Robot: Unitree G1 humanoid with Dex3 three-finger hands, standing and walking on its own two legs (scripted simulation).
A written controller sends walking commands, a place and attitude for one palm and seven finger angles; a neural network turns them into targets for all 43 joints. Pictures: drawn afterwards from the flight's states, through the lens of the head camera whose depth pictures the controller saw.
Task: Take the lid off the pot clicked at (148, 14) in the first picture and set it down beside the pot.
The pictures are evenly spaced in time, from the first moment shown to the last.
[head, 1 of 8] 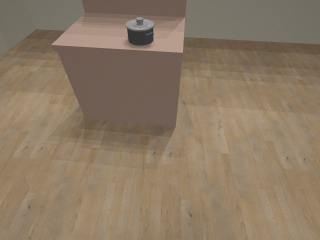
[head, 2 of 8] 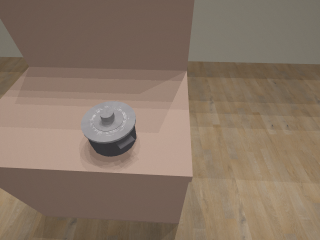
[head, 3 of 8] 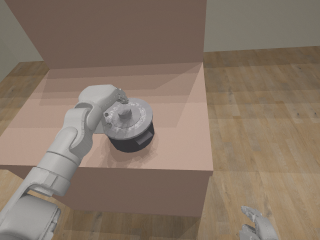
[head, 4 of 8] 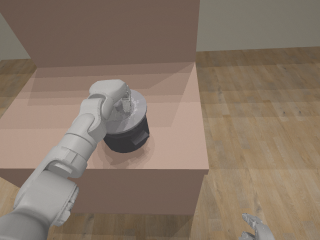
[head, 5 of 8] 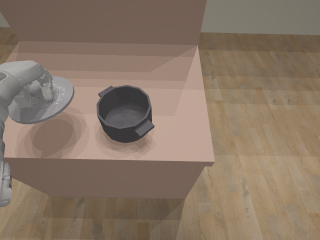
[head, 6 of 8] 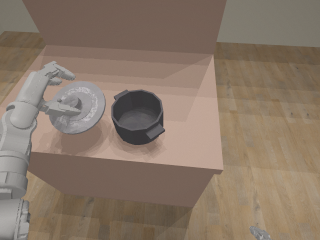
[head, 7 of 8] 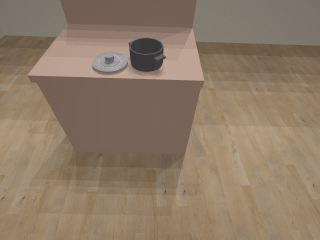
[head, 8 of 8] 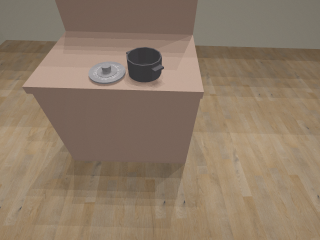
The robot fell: no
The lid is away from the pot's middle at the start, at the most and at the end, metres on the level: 0.00 0.24 0.18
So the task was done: no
